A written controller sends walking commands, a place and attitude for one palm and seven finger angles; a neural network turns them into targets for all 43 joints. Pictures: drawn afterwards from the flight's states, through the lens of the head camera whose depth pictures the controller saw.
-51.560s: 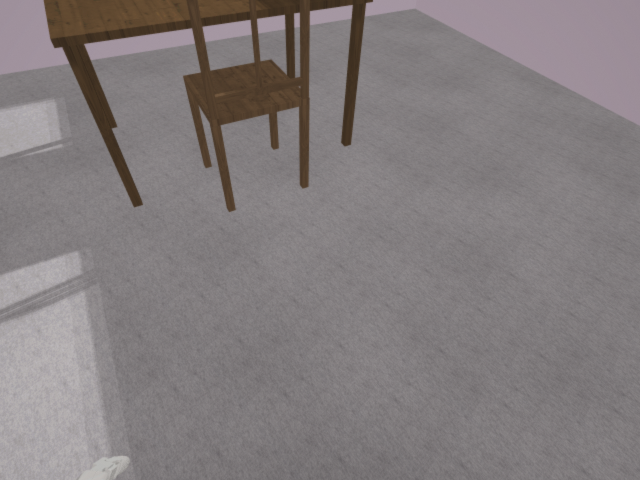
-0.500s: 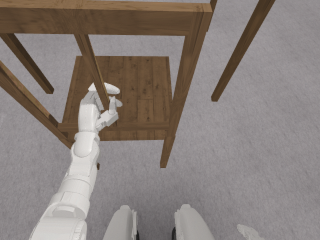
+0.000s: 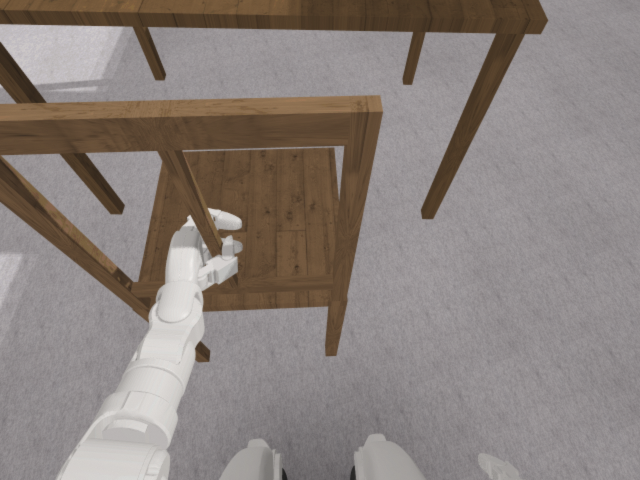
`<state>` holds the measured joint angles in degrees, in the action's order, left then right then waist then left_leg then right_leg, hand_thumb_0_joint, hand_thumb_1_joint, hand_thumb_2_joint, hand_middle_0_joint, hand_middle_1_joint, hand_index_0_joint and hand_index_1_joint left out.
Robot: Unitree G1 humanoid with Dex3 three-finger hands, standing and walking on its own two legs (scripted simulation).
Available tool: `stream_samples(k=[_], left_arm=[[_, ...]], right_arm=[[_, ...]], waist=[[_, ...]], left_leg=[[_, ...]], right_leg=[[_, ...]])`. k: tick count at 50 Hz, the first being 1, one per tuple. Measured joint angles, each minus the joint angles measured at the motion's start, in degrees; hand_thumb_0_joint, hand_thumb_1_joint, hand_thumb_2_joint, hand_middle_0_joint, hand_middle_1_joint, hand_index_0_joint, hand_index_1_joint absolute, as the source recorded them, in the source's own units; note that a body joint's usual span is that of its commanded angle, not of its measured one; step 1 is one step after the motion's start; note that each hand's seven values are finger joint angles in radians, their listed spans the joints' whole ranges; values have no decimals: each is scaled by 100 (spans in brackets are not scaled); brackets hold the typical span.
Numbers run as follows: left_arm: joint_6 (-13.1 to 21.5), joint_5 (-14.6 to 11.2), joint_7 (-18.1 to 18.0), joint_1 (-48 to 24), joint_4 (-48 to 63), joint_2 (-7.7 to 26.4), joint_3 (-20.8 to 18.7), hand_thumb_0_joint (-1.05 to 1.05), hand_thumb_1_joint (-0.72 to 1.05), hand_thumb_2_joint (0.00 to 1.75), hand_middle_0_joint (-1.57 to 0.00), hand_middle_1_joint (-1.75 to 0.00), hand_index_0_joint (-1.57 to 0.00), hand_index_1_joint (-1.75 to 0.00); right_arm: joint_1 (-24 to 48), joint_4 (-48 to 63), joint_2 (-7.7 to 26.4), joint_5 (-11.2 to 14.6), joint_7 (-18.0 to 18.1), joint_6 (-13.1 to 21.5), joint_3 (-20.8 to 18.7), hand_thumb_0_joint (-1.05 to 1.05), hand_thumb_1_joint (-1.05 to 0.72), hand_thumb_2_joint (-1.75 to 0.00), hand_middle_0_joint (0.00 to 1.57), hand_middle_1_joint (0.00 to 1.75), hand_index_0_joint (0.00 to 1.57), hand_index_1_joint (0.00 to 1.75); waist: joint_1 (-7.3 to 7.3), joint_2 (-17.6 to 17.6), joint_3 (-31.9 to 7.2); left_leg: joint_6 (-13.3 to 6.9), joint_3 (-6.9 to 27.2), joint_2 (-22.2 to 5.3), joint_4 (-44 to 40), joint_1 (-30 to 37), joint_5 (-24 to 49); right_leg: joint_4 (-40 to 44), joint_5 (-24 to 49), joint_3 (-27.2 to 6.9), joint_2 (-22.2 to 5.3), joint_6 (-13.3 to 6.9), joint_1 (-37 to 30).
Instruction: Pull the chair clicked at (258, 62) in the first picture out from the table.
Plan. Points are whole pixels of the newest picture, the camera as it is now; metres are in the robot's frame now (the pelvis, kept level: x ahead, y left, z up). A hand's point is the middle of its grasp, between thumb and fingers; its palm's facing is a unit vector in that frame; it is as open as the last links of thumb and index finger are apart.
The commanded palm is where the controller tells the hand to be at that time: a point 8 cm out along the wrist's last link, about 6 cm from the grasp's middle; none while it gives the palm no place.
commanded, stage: step backward, pulling the chair out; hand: left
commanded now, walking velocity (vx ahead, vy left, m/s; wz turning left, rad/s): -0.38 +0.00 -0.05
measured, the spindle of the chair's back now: (209, 232) +0.43 +0.13 +0.00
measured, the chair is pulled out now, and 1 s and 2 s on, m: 0.28 0.41 0.55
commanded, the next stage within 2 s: none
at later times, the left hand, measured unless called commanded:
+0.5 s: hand (228, 310) +0.33 +0.10 -0.02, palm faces -0.09 -0.99 -0.15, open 4.9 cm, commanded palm +0.33 +0.16 -0.01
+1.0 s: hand (210, 350) +0.28 +0.12 -0.02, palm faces -0.08 -0.98 -0.19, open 5.0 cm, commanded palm +0.29 +0.17 -0.02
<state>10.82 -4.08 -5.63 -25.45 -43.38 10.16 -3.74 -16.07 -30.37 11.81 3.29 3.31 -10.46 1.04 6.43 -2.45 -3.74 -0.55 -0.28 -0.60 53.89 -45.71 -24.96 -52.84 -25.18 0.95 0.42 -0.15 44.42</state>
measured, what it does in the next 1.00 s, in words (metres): shifts its weight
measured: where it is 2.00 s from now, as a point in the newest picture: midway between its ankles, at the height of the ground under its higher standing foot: outside the picture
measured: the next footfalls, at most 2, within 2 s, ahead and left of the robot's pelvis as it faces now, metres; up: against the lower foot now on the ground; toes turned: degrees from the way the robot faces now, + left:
left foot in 1.36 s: -0.10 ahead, +0.16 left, +0.00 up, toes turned -1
left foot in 1.88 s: -0.17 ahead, +0.13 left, +0.00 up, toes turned -3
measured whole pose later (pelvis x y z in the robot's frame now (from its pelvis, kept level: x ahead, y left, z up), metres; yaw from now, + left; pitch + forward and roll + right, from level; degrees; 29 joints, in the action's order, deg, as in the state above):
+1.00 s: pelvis -0.08 +0.01 +0.04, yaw -3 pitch +3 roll +0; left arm 14.1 -2.1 -5.0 -28.2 -61.9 10.8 1.5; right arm -12.4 -43.3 12.2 2.1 7.6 2.3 0.7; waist 2.2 0.9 5.4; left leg -1.8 -4.2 -1.1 36.1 -27.6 -11.1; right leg -37.3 -13.6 -1.4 0.1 0.0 26.2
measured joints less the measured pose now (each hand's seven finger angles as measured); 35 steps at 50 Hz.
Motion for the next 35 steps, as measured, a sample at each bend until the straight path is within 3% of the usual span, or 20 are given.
stream_samples(k=[4,9,18,27,35], left_arm=[[-149,51,-30,-179,-814,-88,183,2,79,82,-36,-118,-47,-145],[-128,122,20,-586,-1655,-82,353,2,78,83,-36,-118,-48,-145],[25,39,116,-480,-1657,-28,298,2,78,83,-34,-119,-49,-145],[178,-18,168,-221,-1591,-70,346,3,77,84,-36,-119,-49,-145],[379,14,120,-201,-1845,-190,411,3,76,84,-38,-118,-49,-145]], right_arm=[[-139,-232,65,20,139,-34,81,0,-90,-89,21,30,20,30],[-51,-550,223,4,250,87,-36,0,-90,-89,21,30,20,30],[124,-723,249,3,307,355,-191,0,-90,-89,20,30,20,30],[174,-959,55,56,331,626,-63,0,-90,-89,21,30,20,30],[286,-1276,255,88,380,999,-114,0,-90,-89,21,30,20,30]], waist=[[-40,104,-19],[-41,154,114],[-52,110,458],[-241,59,685],[-273,7,829]], left_leg=[[-12,-21,-4,-882,744,365],[-38,-31,-29,-1375,1195,626],[-82,-207,-76,-1661,1446,908],[-24,-213,-100,-1766,1599,1145],[29,-165,-16,-1872,1724,1015]], right_leg=[[923,398,-19,9,33,-755],[1560,745,-23,36,59,-1264],[1883,1111,-196,79,98,-1466],[1866,1282,-197,102,39,-1558],[2125,1519,-156,20,55,-1762]])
